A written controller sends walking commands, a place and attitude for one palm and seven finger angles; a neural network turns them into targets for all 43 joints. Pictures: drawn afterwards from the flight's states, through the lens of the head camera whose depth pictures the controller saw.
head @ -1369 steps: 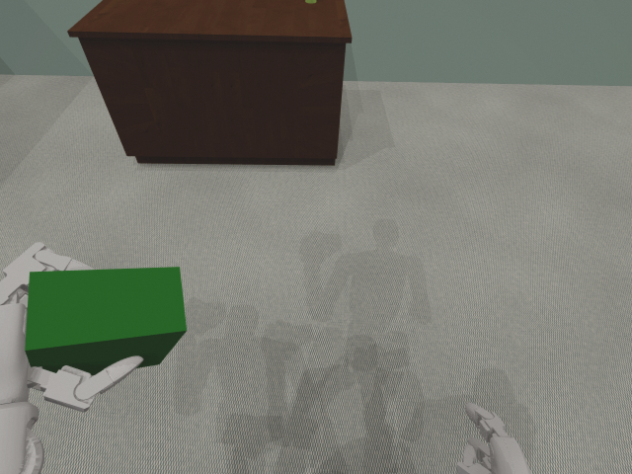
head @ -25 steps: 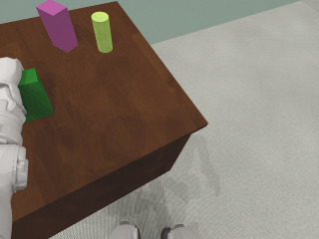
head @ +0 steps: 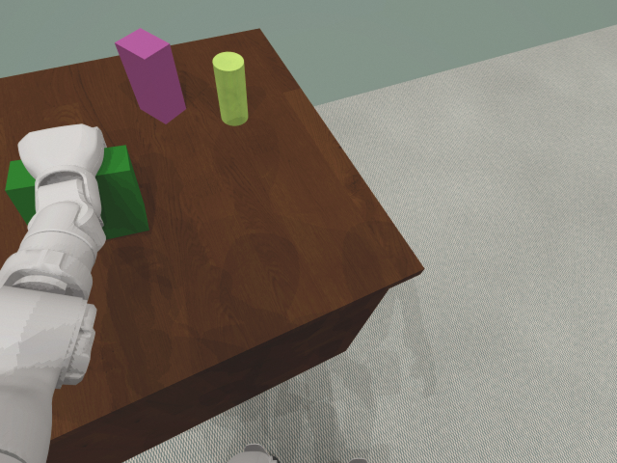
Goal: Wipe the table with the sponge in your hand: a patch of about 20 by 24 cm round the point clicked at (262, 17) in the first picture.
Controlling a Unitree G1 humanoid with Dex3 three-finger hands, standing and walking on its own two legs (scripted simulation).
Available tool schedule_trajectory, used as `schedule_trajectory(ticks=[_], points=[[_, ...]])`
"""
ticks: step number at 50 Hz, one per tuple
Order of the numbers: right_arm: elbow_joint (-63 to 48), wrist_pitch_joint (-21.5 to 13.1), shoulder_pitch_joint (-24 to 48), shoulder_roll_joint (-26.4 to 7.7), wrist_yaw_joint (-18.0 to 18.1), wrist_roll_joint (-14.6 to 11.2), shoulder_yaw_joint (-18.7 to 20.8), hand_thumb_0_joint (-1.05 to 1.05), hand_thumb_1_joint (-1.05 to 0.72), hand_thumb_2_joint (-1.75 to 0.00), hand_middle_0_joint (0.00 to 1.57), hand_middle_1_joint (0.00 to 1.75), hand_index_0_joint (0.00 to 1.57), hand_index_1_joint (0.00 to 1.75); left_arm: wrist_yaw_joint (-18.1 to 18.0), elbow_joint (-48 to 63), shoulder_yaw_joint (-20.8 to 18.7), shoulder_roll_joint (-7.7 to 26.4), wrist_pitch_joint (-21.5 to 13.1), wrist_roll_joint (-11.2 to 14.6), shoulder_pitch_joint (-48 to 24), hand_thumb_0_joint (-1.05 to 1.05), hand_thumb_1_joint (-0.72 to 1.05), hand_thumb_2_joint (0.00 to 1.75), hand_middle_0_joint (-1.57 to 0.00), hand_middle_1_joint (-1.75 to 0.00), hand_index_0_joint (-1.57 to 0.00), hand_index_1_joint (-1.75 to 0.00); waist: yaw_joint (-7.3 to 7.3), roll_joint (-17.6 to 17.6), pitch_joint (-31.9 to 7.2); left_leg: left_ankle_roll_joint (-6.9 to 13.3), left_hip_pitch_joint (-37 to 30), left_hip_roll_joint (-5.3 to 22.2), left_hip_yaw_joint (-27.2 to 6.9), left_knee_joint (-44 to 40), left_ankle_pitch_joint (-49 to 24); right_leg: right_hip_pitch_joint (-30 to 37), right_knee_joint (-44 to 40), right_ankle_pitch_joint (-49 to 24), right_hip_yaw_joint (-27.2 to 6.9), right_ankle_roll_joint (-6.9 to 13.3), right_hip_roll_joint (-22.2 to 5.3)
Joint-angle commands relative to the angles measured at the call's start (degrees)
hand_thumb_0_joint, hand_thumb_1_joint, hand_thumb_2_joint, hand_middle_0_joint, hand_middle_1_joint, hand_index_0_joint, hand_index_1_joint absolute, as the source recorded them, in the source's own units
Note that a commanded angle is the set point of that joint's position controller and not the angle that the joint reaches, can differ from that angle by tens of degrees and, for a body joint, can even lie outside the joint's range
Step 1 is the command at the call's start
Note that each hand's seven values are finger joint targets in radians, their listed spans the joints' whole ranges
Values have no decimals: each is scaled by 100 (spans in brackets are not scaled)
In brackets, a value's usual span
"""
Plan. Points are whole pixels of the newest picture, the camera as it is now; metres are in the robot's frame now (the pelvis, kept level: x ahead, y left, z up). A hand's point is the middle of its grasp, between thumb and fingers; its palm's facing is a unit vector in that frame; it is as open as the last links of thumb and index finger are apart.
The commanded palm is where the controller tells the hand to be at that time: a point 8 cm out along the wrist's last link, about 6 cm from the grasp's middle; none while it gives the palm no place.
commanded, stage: slide across to the middle lane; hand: left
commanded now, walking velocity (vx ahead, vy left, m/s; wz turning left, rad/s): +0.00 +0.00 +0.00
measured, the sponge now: (90, 208) +0.46 +0.31 -0.01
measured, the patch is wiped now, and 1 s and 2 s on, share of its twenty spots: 0.45 0.60 0.75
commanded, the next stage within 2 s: wipe back along the middle lane in 0.10 s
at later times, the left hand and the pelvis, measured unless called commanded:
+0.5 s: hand (123, 187) +0.47 +0.26 +0.03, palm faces -0.12 -0.02 -0.99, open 10.4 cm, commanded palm +0.44 +0.23 +0.06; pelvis +0.02 -0.03 +0.01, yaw -1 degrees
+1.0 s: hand (129, 211) +0.43 +0.24 +0.02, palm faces -0.07 -0.02 -1.00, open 10.4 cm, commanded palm +0.39 +0.21 +0.05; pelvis +0.02 -0.01 +0.01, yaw -1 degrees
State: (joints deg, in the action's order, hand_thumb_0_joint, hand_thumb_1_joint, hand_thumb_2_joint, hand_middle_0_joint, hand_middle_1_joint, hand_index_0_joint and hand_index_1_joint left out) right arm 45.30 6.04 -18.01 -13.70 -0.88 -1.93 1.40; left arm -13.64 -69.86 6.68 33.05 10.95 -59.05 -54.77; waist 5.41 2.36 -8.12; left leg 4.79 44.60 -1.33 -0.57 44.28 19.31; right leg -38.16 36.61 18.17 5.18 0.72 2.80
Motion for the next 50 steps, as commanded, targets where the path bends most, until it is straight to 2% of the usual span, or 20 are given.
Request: schedule_trajectory(ticks=[1,4,6,8,9,10,15,16,19,22,26,27,30,31,34,37,40,43,46,50], points=[[-169,-16,-657,-1140,77,11,390,0,-90,-90,20,30,20,30,-168,1033,-213,408,-173,-7,-2469,0,10,130,-120,-160,-120,-160,344,790,-2126,-567,-3380,537,-988,-519,-2767,-571,-296,-1022,-193,246,164],[-211,37,-617,-1080,9,46,389,0,-90,-90,20,30,20,30,-284,943,35,33,-61,-71,-2369,0,10,130,-120,-160,-120,-160,361,650,-2161,-559,-3380,519,-876,-431,-3158,-460,-309,-1185,-172,227,179],[-217,77,-551,-1145,16,59,373,0,-90,-90,20,30,20,30,-423,892,-479,567,6,-46,-2183,0,10,130,-120,-160,-120,-160,216,537,-2336,-549,-3162,475,-757,-430,-3287,-51,-299,-1470,-229,246,161],[-267,89,-520,-1082,-30,57,369,0,-90,-90,20,30,20,30,-456,842,-112,101,120,-38,-2169,0,10,130,-120,-160,-120,-160,292,437,-2356,-478,-3058,438,-629,-379,-3308,97,-331,-1729,-232,204,145],[-256,121,-513,-1112,-36,47,354,0,-90,-90,20,30,20,30,-499,680,-338,420,200,-124,-2078,0,10,130,-120,-160,-120,-160,247,327,-2238,-450,-2874,416,-589,-415,-3097,225,-345,-1721,-249,216,136],[-269,127,-468,-1119,-40,44,331,0,-90,-90,20,30,20,30,-532,706,-232,347,249,-115,-2225,0,10,130,-120,-160,-120,-160,317,285,-2237,-388,-2712,366,-485,-420,-2939,386,-357,-1912,-296,200,127],[-376,124,-392,-1089,-55,-15,325,0,-90,-90,20,30,20,30,-459,706,-231,277,330,-29,-1525,0,10,130,-120,-160,-120,-160,200,70,-2370,-191,-2344,237,-219,-437,-2783,1207,-421,-2715,-453,149,26],[-375,130,-389,-1107,-57,-32,335,0,-90,-90,20,30,20,30,-433,735,-420,434,307,-7,-1340,0,10,130,-120,-160,-120,-160,122,70,-2390,-194,-2339,236,-241,-467,-2875,1345,-399,-2789,-466,162,3],[-441,168,-337,-1110,-46,-70,309,0,-90,-90,20,30,20,30,-316,694,-220,316,333,-35,-999,0,10,130,-120,-160,-120,-160,136,-60,-2089,-133,-2109,179,-136,-528,-2574,1463,-497,-2854,-506,146,-14],[-509,201,-264,-1123,-42,-82,310,0,-90,-90,20,30,20,30,-273,749,-416,457,298,21,-313,0,10,130,-120,-160,-120,-160,-73,-21,-2098,-123,-2035,126,-81,-586,-2620,1769,-495,-3055,-534,169,-41],[-546,227,-134,-1084,-36,-133,325,0,-90,-90,20,30,20,30,-256,945,-124,51,258,-14,-297,0,10,130,-120,-160,-120,-160,10,-49,-1688,-114,-2026,150,-87,-684,-2434,1552,-560,-2821,-523,189,-57],[-558,240,-159,-1117,-37,-120,332,0,-90,-90,20,30,20,30,-276,869,-291,248,283,-36,24,0,10,130,-120,-160,-120,-160,-122,-81,-1742,-118,-2014,135,-98,-677,-2438,1618,-548,-2771,-508,206,-42],[-603,262,-29,-1058,-35,-144,341,0,-90,-90,20,30,20,30,-303,990,76,-278,309,18,42,0,10,130,-120,-160,-120,-160,-46,-95,-1647,-139,-2137,170,-111,-726,-2330,1397,-590,-2498,-467,207,-26],[-581,260,0,-1066,-30,-152,347,0,-90,-90,20,30,20,30,-331,996,-146,-127,304,84,118,0,10,130,-120,-160,-120,-160,-116,-55,-1661,-150,-2171,187,-143,-744,-2415,1422,-563,-2496,-462,229,-37],[-623,289,88,-1050,-14,-161,322,0,-90,-90,20,30,20,30,-362,1085,85,-308,379,86,62,0,10,130,-120,-160,-120,-160,-71,-108,-1639,-145,-2156,165,-101,-779,-2277,1462,-594,-2463,-469,213,-43],[-641,320,147,-1054,-17,-148,335,0,-90,-90,20,30,20,30,-397,1181,-3,-277,431,45,281,0,10,130,-120,-160,-120,-160,-175,-84,-1762,-177,-2316,189,-167,-768,-2529,1469,-523,-2499,-429,245,-36],[-686,371,257,-1020,-21,-170,320,0,-90,-90,20,30,20,30,-410,1170,92,-439,532,45,364,0,10,130,-120,-160,-120,-160,-164,-209,-1594,-191,-2310,200,-183,-832,-2395,1402,-580,-2308,-401,242,-33],[-741,384,377,-966,-23,-166,326,0,-90,-90,20,30,20,30,-424,1396,326,-798,563,80,287,0,10,130,-120,-160,-120,-160,-163,-23,-1580,-240,-2592,244,-252,-856,-2531,1181,-577,-2067,-332,259,-14],[-781,412,487,-950,-19,-162,324,0,-90,-90,20,30,20,30,-466,1475,159,-760,629,134,513,0,10,130,-120,-160,-120,-160,-270,-106,-1663,-275,-2657,263,-296,-890,-2725,1296,-554,-2111,-320,277,-23],[-838,482,596,-924,-36,-155,310,0,-90,-90,20,30,20,30,-484,1620,365,-1017,769,133,730,0,10,130,-120,-160,-120,-160,-281,-254,-1537,-309,-2729,275,-319,-935,-2682,1268,-611,-1996,-296,287,4]])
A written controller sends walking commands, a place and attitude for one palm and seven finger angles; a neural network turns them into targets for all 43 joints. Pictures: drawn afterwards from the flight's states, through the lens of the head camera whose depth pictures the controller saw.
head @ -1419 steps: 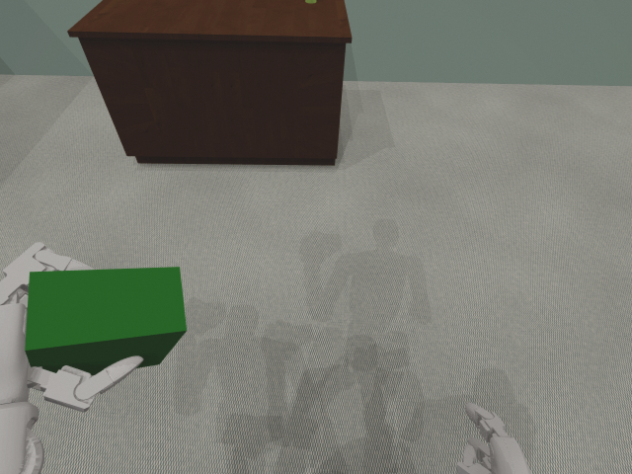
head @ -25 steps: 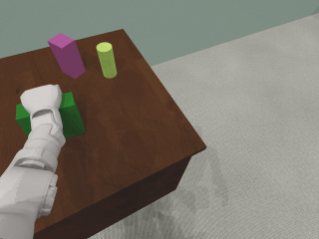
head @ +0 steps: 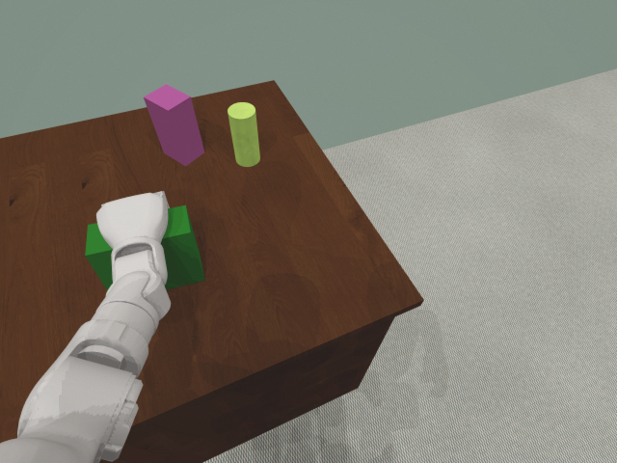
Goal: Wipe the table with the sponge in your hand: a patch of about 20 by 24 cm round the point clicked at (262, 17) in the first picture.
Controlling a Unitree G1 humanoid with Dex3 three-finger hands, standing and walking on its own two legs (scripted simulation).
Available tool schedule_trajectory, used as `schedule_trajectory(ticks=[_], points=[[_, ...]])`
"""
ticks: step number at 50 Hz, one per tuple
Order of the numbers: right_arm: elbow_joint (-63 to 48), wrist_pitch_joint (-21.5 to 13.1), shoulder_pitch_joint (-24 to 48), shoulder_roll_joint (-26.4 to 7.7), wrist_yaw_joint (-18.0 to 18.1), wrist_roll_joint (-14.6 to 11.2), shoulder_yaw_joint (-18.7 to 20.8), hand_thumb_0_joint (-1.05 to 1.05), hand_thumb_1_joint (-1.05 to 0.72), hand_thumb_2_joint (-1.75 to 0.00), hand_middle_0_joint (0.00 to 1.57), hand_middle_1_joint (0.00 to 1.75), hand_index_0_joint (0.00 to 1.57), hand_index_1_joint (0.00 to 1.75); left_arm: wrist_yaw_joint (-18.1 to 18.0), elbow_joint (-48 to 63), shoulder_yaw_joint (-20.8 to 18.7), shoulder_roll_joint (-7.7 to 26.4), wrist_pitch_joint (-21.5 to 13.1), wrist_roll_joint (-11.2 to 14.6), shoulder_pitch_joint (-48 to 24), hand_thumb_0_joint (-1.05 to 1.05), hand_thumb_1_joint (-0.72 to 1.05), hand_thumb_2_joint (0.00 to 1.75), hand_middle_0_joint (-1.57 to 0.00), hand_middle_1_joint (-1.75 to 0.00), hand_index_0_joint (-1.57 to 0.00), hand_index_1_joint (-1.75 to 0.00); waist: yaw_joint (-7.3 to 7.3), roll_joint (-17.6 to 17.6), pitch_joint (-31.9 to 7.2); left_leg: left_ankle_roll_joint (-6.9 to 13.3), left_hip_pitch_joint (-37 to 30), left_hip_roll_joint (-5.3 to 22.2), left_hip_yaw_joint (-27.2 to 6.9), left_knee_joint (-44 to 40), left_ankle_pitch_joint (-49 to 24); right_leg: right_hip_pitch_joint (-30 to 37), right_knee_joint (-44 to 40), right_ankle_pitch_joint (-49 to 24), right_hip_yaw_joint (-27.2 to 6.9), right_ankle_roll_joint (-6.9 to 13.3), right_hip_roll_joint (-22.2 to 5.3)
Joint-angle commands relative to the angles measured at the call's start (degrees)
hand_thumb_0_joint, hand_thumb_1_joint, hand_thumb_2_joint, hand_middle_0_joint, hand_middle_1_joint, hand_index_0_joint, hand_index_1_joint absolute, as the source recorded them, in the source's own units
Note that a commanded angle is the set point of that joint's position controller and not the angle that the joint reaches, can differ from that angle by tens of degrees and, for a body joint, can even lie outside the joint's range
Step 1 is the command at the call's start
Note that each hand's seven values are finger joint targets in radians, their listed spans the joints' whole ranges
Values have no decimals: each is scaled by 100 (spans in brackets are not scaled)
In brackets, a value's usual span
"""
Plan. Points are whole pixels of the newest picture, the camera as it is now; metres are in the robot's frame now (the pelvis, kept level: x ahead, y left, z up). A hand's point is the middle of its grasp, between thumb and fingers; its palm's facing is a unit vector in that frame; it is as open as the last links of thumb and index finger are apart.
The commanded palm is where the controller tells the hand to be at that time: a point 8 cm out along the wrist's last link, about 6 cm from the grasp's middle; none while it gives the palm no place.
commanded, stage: wipe back along the middle lane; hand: left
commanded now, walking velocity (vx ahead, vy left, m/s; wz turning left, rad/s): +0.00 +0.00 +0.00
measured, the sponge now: (153, 261) +0.41 +0.26 -0.03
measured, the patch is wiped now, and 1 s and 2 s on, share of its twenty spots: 0.60 0.75 0.75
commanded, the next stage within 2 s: slide across to the third lane in 0.92 s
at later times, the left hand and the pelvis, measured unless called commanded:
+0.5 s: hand (156, 268) +0.37 +0.23 +0.01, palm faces -0.05 -0.03 -1.00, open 10.4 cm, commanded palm +0.32 +0.20 +0.04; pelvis +0.00 +0.00 +0.00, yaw +1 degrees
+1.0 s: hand (166, 297) +0.33 +0.21 +0.01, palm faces -0.04 -0.04 -1.00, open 10.4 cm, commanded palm +0.29 +0.19 +0.04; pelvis +0.00 -0.02 +0.01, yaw +1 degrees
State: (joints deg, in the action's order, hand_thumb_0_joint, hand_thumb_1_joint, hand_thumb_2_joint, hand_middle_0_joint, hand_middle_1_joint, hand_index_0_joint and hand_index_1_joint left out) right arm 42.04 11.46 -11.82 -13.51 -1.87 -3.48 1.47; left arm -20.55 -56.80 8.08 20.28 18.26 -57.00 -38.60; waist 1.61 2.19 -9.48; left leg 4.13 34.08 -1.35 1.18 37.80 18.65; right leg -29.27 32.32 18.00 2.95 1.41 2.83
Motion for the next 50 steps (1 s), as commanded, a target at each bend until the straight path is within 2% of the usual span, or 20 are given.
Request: schedule_trajectory(ticks=[1,5,11,14,17,19,22,23,25,26,28,29,33,34,36,38,39,42,44,50], points=[[-538,-58,30,-935,65,-12,307,0,-90,-90,20,30,20,30,200,401,147,254,52,-11,-810,0,10,130,-120,-160,-120,-160,55,-208,-1422,-266,-1703,289,-541,-311,-2721,414,-159,-1952,-47,227,-5],[-600,-15,171,-903,21,-12,308,0,-90,-90,20,30,20,30,194,646,375,-48,241,12,-350,0,10,130,-120,-160,-120,-160,-26,-165,-1422,-322,-1905,311,-577,-307,-2978,403,-179,-1962,-21,238,6],[-673,15,418,-846,3,-52,297,0,-90,-90,20,30,20,30,224,963,730,-512,449,52,-520,0,10,130,-120,-160,-120,-160,0,-76,-1213,-403,-2068,349,-737,-417,-2787,158,-168,-1445,67,275,26],[-682,32,474,-848,24,-38,266,0,-90,-90,20,30,20,30,233,933,824,-559,548,25,-534,0,10,130,-120,-160,-120,-160,-12,-103,-1128,-397,-1997,304,-717,-470,-2449,170,-199,-1310,72,300,36],[-683,34,509,-865,50,-30,271,0,-90,-90,20,30,20,30,229,935,681,-440,549,40,-386,0,10,130,-120,-160,-120,-160,-60,-284,-1196,-368,-1954,271,-679,-443,-2430,330,-198,-1416,44,311,34],[-706,35,554,-829,45,-29,262,0,-90,-90,20,30,20,30,250,1006,866,-669,556,38,-262,0,10,130,-120,-160,-120,-160,-55,-258,-1219,-349,-1935,252,-609,-416,-2476,396,-194,-1580,30,310,20],[-805,38,633,-837,29,-49,246,0,-90,-90,20,30,20,30,250,1251,727,-543,545,108,185,0,10,130,-120,-160,-120,-160,-170,-290,-1277,-328,-1909,213,-585,-399,-2603,648,-178,-1811,2,317,11],[-823,38,683,-821,27,-59,227,0,-90,-90,20,30,20,30,264,1297,861,-676,573,110,207,0,10,130,-120,-160,-120,-160,-127,-350,-1197,-306,-1856,197,-555,-413,-2524,677,-202,-1878,-6,308,2],[-832,41,721,-839,28,-66,219,0,-90,-90,20,30,20,30,246,1377,734,-520,626,98,405,0,10,130,-120,-160,-120,-160,-169,-450,-1144,-264,-1759,164,-494,-419,-2447,840,-224,-2067,-66,305,-18],[-888,30,810,-807,27,-96,220,0,-90,-90,20,30,20,30,263,1576,847,-684,636,133,418,0,10,130,-120,-160,-120,-160,-161,-352,-1170,-288,-1799,167,-527,-440,-2570,864,-204,-2100,-42,300,-30],[-898,32,848,-827,42,-99,194,0,-90,-90,20,30,20,30,268,1616,800,-561,724,130,525,0,10,130,-120,-160,-120,-160,-190,-423,-1024,-248,-1739,138,-487,-503,-2244,901,-276,-1959,-68,303,-22],[-899,38,893,-822,60,-112,177,0,-90,-90,20,30,20,30,275,1647,854,-561,759,102,410,0,10,130,-120,-160,-120,-160,-139,-398,-892,-232,-1710,121,-476,-521,-2135,876,-317,-1948,-98,304,-32],[-942,11,964,-810,64,-126,169,0,-90,-90,20,30,20,30,317,1818,931,-633,812,89,602,0,10,130,-120,-160,-120,-160,-183,-357,-909,-205,-1748,87,-445,-528,-2072,960,-308,-1971,-106,323,-34],[-976,-5,978,-804,66,-133,159,0,-90,-90,20,30,20,30,323,1845,835,-553,818,105,842,0,10,130,-120,-160,-120,-160,-259,-377,-968,-200,-1732,63,-438,-535,-2083,1067,-309,-2040,-136,328,-37],[-1029,-21,1053,-787,76,-160,157,0,-90,-90,20,30,20,30,357,2028,907,-662,804,157,925,0,10,130,-120,-160,-120,-160,-232,-490,-1009,-197,-1704,51,-417,-549,-2091,1206,-301,-2174,-150,302,-63],[-1031,-21,1081,-822,109,-151,132,0,-90,-90,20,30,20,30,352,2059,758,-430,831,146,1000,0,10,130,-120,-160,-120,-160,-260,-497,-849,-176,-1623,19,-394,-586,-1874,1214,-354,-2080,-209,305,-60],[-1040,-21,1117,-806,118,-156,110,0,-90,-90,20,30,20,30,373,2079,912,-569,847,119,966,0,10,130,-120,-160,-120,-160,-212,-536,-742,-175,-1611,14,-390,-602,-1822,1167,-373,-2059,-204,298,-63],[-1050,-39,1153,-812,136,-163,129,0,-90,-90,20,30,20,30,374,2199,804,-469,862,135,997,0,10,130,-120,-160,-120,-160,-265,-483,-771,-172,-1702,16,-387,-633,-1815,1198,-393,-1978,-210,309,-52],[-1127,-76,1216,-783,113,-164,118,0,-90,-90,20,30,20,30,397,2367,961,-671,850,152,1331,0,10,130,-120,-160,-120,-160,-310,-440,-868,-169,-1727,-6,-351,-599,-1957,1299,-369,-2241,-249,311,-73],[-1116,-82,1297,-807,152,-176,91,0,-90,-90,20,30,20,30,388,2523,779,-433,893,164,1326,0,10,130,-120,-160,-120,-160,-272,-584,-646,-158,-1586,-39,-309,-640,-1736,1361,-421,-2323,-346,279,-99]])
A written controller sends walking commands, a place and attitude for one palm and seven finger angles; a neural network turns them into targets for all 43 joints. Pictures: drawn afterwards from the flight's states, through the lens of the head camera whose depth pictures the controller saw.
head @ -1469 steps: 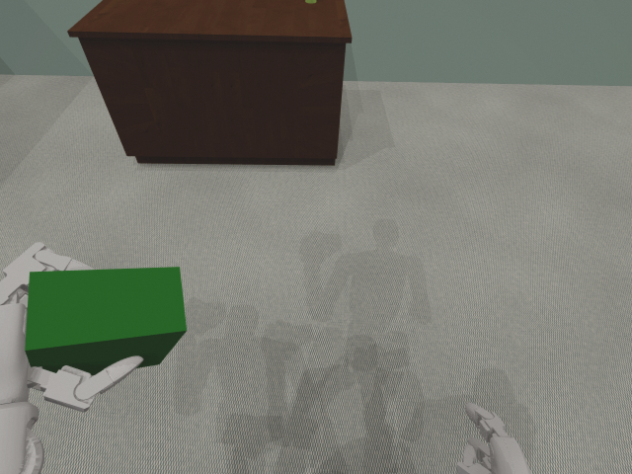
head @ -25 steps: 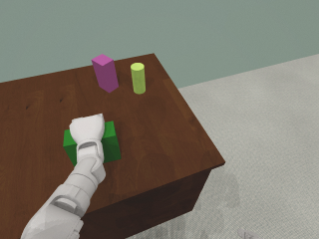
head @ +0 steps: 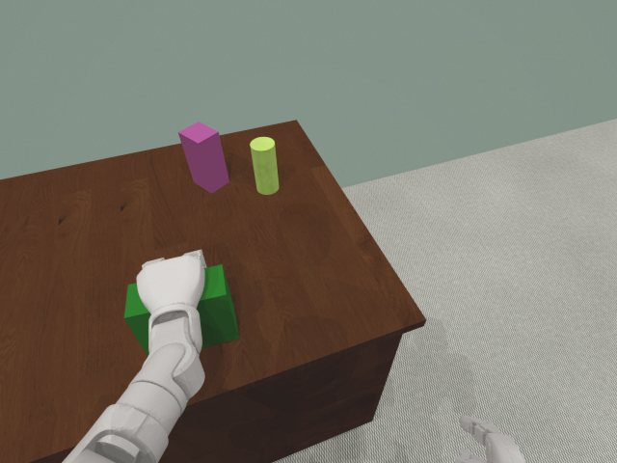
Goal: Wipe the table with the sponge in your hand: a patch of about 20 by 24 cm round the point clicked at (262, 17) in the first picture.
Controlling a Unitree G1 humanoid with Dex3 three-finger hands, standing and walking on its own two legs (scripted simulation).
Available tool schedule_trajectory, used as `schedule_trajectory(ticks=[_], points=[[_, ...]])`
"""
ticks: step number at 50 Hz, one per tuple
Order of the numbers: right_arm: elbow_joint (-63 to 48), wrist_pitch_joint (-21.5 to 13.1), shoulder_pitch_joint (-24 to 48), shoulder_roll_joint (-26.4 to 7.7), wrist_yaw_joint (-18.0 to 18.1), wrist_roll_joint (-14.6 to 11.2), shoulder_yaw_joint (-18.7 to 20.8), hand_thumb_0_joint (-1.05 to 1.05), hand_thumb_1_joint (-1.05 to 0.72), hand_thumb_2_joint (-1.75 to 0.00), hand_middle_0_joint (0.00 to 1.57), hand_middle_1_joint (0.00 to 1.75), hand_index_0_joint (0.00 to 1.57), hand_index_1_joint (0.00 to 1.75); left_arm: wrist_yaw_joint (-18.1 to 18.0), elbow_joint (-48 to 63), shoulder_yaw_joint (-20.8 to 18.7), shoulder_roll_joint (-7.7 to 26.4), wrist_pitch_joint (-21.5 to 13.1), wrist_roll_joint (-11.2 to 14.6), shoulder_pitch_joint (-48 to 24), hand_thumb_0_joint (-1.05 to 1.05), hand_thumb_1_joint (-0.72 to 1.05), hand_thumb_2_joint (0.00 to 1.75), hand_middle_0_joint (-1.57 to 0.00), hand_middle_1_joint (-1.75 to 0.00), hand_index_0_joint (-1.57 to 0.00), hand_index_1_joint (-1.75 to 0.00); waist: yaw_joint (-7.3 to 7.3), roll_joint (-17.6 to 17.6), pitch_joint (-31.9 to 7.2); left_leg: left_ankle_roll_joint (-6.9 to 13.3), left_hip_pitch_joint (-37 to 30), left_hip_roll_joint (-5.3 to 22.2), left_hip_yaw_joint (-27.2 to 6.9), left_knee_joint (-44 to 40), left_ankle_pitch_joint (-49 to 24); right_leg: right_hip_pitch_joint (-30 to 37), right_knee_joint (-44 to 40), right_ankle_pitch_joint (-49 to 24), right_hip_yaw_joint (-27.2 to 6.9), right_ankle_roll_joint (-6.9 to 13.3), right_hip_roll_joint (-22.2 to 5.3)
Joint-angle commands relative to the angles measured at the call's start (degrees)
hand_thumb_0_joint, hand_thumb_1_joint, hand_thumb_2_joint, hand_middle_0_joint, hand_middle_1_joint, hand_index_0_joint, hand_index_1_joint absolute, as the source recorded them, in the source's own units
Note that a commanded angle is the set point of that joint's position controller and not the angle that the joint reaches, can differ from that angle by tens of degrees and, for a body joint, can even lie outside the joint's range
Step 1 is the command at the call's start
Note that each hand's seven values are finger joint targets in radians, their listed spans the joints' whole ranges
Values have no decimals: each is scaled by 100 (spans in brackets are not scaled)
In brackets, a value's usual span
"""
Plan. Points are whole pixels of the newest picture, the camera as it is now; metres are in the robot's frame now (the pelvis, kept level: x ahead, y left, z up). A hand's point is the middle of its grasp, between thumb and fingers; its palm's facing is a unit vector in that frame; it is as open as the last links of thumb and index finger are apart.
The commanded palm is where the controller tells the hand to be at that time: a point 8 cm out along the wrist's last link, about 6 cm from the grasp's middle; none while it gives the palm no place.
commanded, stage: slide across to the third lane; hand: left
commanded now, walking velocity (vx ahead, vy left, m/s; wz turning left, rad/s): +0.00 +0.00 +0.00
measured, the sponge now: (189, 319) +0.33 +0.22 -0.04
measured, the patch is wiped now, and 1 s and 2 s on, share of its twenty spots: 0.75 0.75 0.80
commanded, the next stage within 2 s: wipe forward along the third lane in 0.80 s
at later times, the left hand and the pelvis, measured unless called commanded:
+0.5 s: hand (205, 302) +0.34 +0.19 +0.00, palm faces -0.08 -0.03 -1.00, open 10.4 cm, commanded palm +0.32 +0.15 +0.05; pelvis -0.01 +0.00 +0.00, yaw +1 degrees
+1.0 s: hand (238, 291) +0.36 +0.15 +0.00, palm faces -0.09 -0.02 -1.00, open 10.4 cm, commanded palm +0.34 +0.13 +0.05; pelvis -0.03 -0.01 +0.00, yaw +0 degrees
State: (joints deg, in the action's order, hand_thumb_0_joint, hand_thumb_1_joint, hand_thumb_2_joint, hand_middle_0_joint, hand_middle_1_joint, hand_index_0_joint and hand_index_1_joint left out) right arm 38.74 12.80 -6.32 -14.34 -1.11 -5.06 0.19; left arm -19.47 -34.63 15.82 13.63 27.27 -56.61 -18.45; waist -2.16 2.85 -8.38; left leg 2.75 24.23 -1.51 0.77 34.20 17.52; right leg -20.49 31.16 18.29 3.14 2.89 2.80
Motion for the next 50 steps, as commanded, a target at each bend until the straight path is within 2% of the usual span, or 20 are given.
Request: schedule_trajectory(ticks=[1,2,8,11,14,16,19,20,21,25,27,30,33,36,39,41,42,44,46,50], points=[[-749,-205,750,-735,89,-36,238,0,-90,-90,20,30,20,30,276,273,-131,365,3,108,-841,0,10,130,-120,-160,-120,-160,113,-650,-726,-28,-623,-9,-296,-294,-1644,462,-291,-2307,-369,144,-87],[-786,-207,784,-717,99,-20,229,0,-90,-90,20,30,20,30,291,409,83,170,11,123,-931,0,10,130,-120,-160,-120,-160,133,-578,-736,-13,-675,-16,-274,-310,-1596,438,-325,-2223,-337,127,-97],[-737,-262,810,-673,102,-5,272,0,-90,-90,20,30,20,30,288,669,188,83,-122,121,-1354,0,10,130,-120,-160,-120,-160,148,-407,-1075,5,-991,18,-325,-283,-1774,462,-315,-2267,-323,151,-91],[-708,-302,841,-627,91,-21,289,0,-90,-90,20,30,20,30,281,787,494,-233,-257,143,-1897,0,10,130,-120,-160,-120,-160,276,-463,-1088,18,-1105,58,-380,-309,-1750,349,-328,-2123,-285,138,-83],[-618,-343,790,-638,94,6,299,0,-90,-90,20,30,20,30,211,533,440,-198,-326,110,-1941,0,10,130,-120,-160,-120,-160,263,-526,-1027,15,-1068,51,-376,-307,-1642,279,-350,-2025,-290,137,-75],[-582,-357,805,-596,63,-12,307,0,-90,-90,20,30,20,30,180,474,666,-483,-370,88,-2294,0,10,130,-120,-160,-120,-160,323,-497,-1024,-7,-1122,82,-429,-326,-1689,150,-309,-1950,-215,145,-65],[-476,-387,737,-607,33,20,329,0,-90,-90,20,30,20,30,71,153,659,-548,-412,134,-2486,0,10,130,-120,-160,-120,-160,317,-572,-1098,-1,-1097,88,-399,-291,-1562,81,-310,-1854,-212,141,-59],[-449,-394,721,-610,27,28,344,0,-90,-90,20,30,20,30,20,61,512,-464,-410,163,-2366,0,10,130,-120,-160,-120,-160,248,-611,-1217,-8,-1065,74,-376,-269,-1620,181,-279,-1952,-219,143,-61],[-453,-396,746,-594,13,22,347,0,-90,-90,20,30,20,30,3,83,620,-596,-432,179,-2538,0,10,130,-120,-160,-120,-160,302,-642,-1283,-23,-1095,85,-409,-258,-1711,184,-233,-2028,-186,135,-61],[-384,-371,744,-570,-38,47,350,0,-90,-90,20,30,20,30,-119,-258,657,-690,-361,140,-2573,0,10,130,-120,-160,-120,-160,264,-603,-1206,-28,-972,79,-372,-249,-1578,109,-254,-1940,-209,131,-67],[-353,-368,746,-563,-23,41,349,0,-90,-90,20,30,20,30,-183,-366,612,-683,-355,221,-2938,0,10,130,-120,-160,-120,-160,337,-733,-1128,-4,-906,81,-349,-266,-1398,79,-301,-1788,-209,101,-65],[-273,-371,727,-531,-28,39,324,0,-90,-90,20,30,20,30,-253,-670,731,-828,-293,179,-3246,0,10,130,-120,-160,-120,-160,373,-563,-1039,-34,-879,86,-364,-305,-1259,-96,-297,-1537,-162,116,-64],[-232,-405,696,-507,-45,42,346,0,-90,-90,20,30,20,30,-328,-899,821,-1023,-311,264,-3553,0,10,130,-120,-160,-120,-160,408,-459,-1115,-29,-903,89,-394,-290,-1099,-253,-276,-1277,-145,110,-49],[-173,-457,648,-466,-66,39,350,0,-90,-90,20,30,20,30,-406,-1100,886,-1254,-356,382,-3984,0,10,130,-120,-160,-120,-160,498,-618,-1222,-17,-849,90,-425,-269,-1038,-305,-239,-1239,-115,83,-48],[-56,-467,555,-498,-76,78,370,0,-90,-90,20,30,20,30,-524,-1480,672,-1061,-359,358,-3968,0,10,130,-120,-160,-120,-160,444,-639,-1297,-41,-768,91,-371,-257,-961,-275,-244,-1202,-152,76,-56],[-98,-482,583,-453,-92,70,366,0,-90,-90,20,30,20,30,-563,-1471,665,-1152,-373,411,-4077,0,10,130,-120,-160,-120,-160,438,-627,-1392,-30,-742,88,-348,-267,-1011,-185,-238,-1259,-149,67,-59],[-64,-460,574,-487,-83,80,359,0,-90,-90,20,30,20,30,-596,-1613,546,-953,-340,381,-3998,0,10,130,-120,-160,-120,-160,410,-638,-1309,-37,-677,90,-321,-289,-921,-170,-286,-1178,-190,58,-54],[-45,-445,563,-476,-77,78,340,0,-90,-90,20,30,20,30,-636,-1720,532,-909,-274,310,-4110,0,10,130,-120,-160,-120,-160,423,-540,-1242,-43,-617,85,-288,-334,-805,-193,-329,-1057,-214,55,-58],[-58,-451,573,-463,-46,74,325,0,-90,-90,20,30,20,30,-688,-1828,316,-727,-229,338,-4279,0,10,130,-120,-160,-120,-160,440,-683,-1215,-38,-480,98,-281,-372,-753,-146,-349,-1016,-225,36,-58],[19,-468,431,-519,30,116,308,0,-90,-90,20,30,20,30,-773,-1975,99,-381,-167,245,-4482,0,10,130,-120,-160,-120,-160,484,-668,-1316,-25,-378,97,-184,-344,-765,-32,-383,-1201,-341,-8,-104]])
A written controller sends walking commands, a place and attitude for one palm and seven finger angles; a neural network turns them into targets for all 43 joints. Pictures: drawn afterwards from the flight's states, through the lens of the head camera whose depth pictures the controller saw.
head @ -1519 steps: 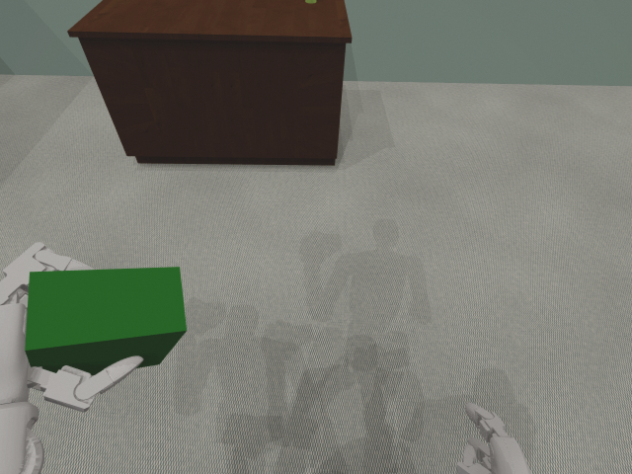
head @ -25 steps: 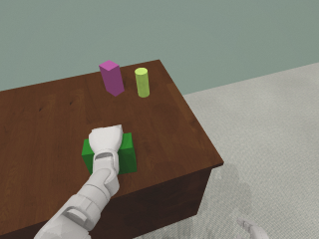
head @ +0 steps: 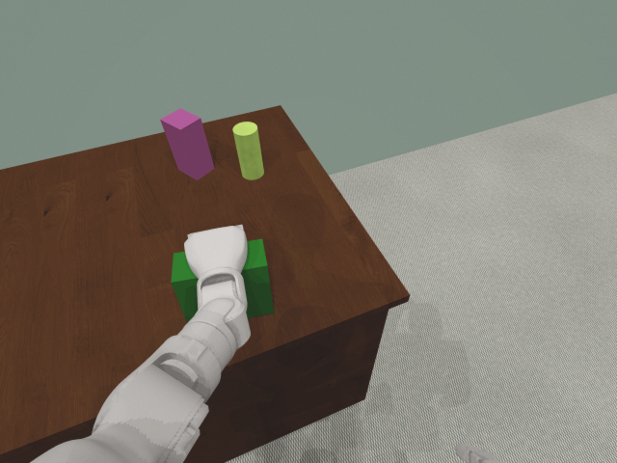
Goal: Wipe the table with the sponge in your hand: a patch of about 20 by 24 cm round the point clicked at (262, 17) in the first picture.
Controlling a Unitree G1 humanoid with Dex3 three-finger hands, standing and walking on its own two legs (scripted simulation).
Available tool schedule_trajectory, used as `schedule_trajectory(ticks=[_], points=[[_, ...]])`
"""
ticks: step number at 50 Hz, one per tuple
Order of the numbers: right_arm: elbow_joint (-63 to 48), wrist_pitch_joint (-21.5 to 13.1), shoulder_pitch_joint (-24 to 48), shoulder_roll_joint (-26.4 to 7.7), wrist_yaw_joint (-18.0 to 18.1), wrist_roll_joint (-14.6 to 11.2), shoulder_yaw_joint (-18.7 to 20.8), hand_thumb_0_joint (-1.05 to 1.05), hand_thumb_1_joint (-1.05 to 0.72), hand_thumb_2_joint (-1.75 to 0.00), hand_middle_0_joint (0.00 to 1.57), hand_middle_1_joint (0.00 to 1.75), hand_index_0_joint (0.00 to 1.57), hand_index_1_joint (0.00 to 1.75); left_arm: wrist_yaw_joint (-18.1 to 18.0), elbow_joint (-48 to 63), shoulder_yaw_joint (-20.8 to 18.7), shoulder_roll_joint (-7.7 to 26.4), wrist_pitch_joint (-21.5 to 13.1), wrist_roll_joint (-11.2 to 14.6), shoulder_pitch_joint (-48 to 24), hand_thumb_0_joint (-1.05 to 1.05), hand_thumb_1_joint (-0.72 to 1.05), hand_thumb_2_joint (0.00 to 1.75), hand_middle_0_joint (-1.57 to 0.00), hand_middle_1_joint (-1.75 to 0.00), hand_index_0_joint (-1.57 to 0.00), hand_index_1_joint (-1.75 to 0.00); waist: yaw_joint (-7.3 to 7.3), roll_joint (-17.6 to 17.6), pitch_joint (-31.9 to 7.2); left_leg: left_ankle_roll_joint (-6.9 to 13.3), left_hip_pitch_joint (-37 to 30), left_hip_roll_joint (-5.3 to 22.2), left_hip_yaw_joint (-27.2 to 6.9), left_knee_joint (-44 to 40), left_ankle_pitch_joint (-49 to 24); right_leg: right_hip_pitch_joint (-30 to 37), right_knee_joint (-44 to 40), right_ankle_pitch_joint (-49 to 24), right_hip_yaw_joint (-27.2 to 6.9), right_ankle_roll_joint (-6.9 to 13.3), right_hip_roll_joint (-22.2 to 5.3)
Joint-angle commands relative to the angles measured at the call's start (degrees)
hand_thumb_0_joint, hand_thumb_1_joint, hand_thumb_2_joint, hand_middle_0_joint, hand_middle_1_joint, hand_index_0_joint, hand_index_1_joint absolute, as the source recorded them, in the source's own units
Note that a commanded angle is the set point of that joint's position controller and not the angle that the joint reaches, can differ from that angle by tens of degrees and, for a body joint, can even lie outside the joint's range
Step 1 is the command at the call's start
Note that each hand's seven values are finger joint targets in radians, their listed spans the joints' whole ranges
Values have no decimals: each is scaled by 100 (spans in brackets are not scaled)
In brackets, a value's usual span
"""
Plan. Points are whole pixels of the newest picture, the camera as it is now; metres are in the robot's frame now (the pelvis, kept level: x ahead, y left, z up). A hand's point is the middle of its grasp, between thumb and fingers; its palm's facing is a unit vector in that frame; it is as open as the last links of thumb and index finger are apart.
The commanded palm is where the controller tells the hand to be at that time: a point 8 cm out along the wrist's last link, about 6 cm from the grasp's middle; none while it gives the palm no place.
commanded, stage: wipe forward along the third lane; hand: left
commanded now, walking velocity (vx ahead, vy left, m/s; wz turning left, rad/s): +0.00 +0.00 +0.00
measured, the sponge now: (227, 291) +0.38 +0.16 -0.04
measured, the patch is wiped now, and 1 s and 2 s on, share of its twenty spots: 0.75 0.80 0.90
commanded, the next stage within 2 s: wipe back along the third lane in 1.52 s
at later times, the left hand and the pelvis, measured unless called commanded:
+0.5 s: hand (228, 257) +0.42 +0.16 +0.00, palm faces -0.11 +0.00 -0.99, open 10.4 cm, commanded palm +0.42 +0.16 +0.03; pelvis -0.01 -0.02 -0.01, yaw -1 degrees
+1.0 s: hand (223, 227) +0.48 +0.18 +0.01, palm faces -0.12 -0.01 -0.99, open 10.3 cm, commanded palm +0.47 +0.18 +0.04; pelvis -0.02 -0.01 -0.02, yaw -3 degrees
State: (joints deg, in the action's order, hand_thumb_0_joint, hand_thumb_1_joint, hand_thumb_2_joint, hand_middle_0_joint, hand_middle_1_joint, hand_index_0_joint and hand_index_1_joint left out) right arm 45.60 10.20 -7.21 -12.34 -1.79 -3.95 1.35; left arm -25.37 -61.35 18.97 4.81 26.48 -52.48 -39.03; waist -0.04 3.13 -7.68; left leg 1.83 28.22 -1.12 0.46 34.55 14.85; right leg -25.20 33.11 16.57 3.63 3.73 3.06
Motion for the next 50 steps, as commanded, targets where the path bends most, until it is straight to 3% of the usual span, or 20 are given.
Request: schedule_trajectory(ticks=[1,9,10,15,17,19,21,22,23,26,27,30,33,39,43,44,46,48,50], points=[[-680,-222,528,-685,107,-2,196,0,-90,-90,20,30,20,30,-169,714,-175,424,-105,-192,-2533,0,10,130,-120,-160,-120,-160,299,-680,-1410,77,-763,57,-172,-368,-569,433,-553,-1101,-378,-88,-126],[-565,-307,242,-785,169,42,189,0,-90,-90,20,30,20,30,-231,179,-516,920,-89,-267,-2508,0,10,130,-120,-160,-120,-160,378,-736,-1353,89,-389,49,-77,-282,-338,373,-576,-1029,-497,-147,-169],[-567,-320,214,-788,173,46,184,0,-90,-90,20,30,20,30,-217,167,-422,830,-80,-267,-2625,0,10,130,-120,-160,-120,-160,447,-786,-1338,99,-357,49,-53,-257,-314,345,-586,-1072,-511,-165,-176],[-527,-372,58,-856,221,57,178,0,-90,-90,20,30,20,30,-199,-83,-696,1333,-81,-367,-2789,0,10,130,-120,-160,-120,-160,520,-719,-1369,109,-54,46,-24,-139,-147,265,-546,-933,-612,-195,-206],[-541,-413,-4,-866,230,53,172,0,-90,-90,20,30,20,30,-172,-193,-655,1297,-80,-353,-2866,0,10,130,-120,-160,-120,-160,593,-773,-1293,118,48,49,-20,-97,-93,175,-521,-906,-599,-215,-197],[-531,-428,-80,-895,235,59,166,0,-90,-90,20,30,20,30,-162,-325,-774,1525,-71,-411,-2831,0,10,130,-120,-160,-120,-160,576,-635,-1362,107,179,47,2,-40,-53,155,-477,-871,-638,-214,-212],[-564,-460,-137,-888,228,43,161,0,-90,-90,20,30,20,30,-124,-396,-687,1435,-70,-417,-3061,0,10,130,-120,-160,-120,-160,659,-605,-1343,111,291,55,-20,-1,10,46,-426,-817,-607,-215,-201],[-526,-474,-216,-925,229,57,166,0,-90,-90,20,30,20,30,-138,-468,-778,1592,-79,-447,-3090,0,10,130,-120,-160,-120,-160,682,-667,-1328,116,330,64,-10,36,63,-19,-421,-739,-619,-226,-196],[-526,-486,-263,-950,233,64,171,0,-90,-90,20,30,20,30,-144,-544,-880,1747,-83,-472,-3058,0,10,130,-120,-160,-120,-160,679,-668,-1373,115,401,67,-10,88,61,-32,-384,-749,-625,-228,-191],[-559,-547,-335,-933,220,68,176,0,-90,-90,20,30,20,30,-147,-502,-895,1772,-118,-448,-3286,0,10,130,-120,-160,-120,-160,704,-485,-1618,123,493,65,9,176,30,-4,-300,-866,-652,-233,-200],[-544,-554,-405,-960,220,65,167,0,-90,-90,20,30,20,30,-164,-612,-1010,1986,-113,-457,-3249,0,10,130,-120,-160,-120,-160,693,-549,-1615,124,594,61,7,204,109,-13,-297,-737,-666,-246,-193],[-543,-599,-489,-1000,231,55,145,0,-90,-90,20,30,20,30,-153,-704,-953,2094,-64,-495,-3542,0,10,130,-120,-160,-120,-160,824,-592,-1506,134,819,82,34,277,290,-125,-329,-516,-741,-280,-207],[-527,-638,-630,-1028,212,53,146,0,-90,-90,20,30,20,30,-123,-882,-1074,2341,-50,-555,-3616,0,10,130,-120,-160,-120,-160,821,-469,-1595,142,922,89,16,342,312,-202,-260,-449,-715,-272,-182],[-526,-730,-876,-1090,192,46,134,0,-90,-90,20,30,20,30,-25,-1005,-1178,2717,-39,-581,-4061,0,10,130,-120,-160,-120,-160,955,-454,-1803,171,1187,132,41,508,362,-171,-199,-463,-792,-303,-168],[-553,-754,-1053,-1114,146,46,132,0,-90,-90,20,30,20,30,77,-1170,-1256,2893,-44,-634,-4040,0,10,130,-120,-160,-120,-160,952,-404,-1904,181,1319,130,55,601,275,-143,-106,-677,-761,-300,-134],[-550,-761,-1079,-1136,136,52,130,0,-90,-90,20,30,20,30,84,-1180,-1410,3149,-49,-658,-4047,0,10,130,-120,-160,-120,-160,920,-345,-1964,180,1384,139,61,646,249,-74,-91,-758,-806,-295,-146],[-571,-768,-1166,-1134,116,43,135,0,-90,-90,20,30,20,30,148,-1169,-1337,3107,-77,-682,-4230,0,10,130,-120,-160,-120,-160,982,-356,-2045,187,1393,137,34,651,181,-72,-11,-890,-728,-291,-120],[-574,-764,-1236,-1170,113,51,119,0,-90,-90,20,30,20,30,195,-1311,-1316,3163,-68,-758,-4171,0,10,130,-120,-160,-120,-160,1014,-339,-1861,193,1408,151,22,653,235,-277,-29,-752,-684,-290,-93],[-597,-765,-1277,-1172,96,63,129,0,-90,-90,20,30,20,30,210,-1266,-1316,3192,-90,-797,-4212,0,10,130,-120,-160,-120,-160,1008,-161,-1987,196,1363,151,31,705,137,-313,15,-866,-689,-276,-85]])
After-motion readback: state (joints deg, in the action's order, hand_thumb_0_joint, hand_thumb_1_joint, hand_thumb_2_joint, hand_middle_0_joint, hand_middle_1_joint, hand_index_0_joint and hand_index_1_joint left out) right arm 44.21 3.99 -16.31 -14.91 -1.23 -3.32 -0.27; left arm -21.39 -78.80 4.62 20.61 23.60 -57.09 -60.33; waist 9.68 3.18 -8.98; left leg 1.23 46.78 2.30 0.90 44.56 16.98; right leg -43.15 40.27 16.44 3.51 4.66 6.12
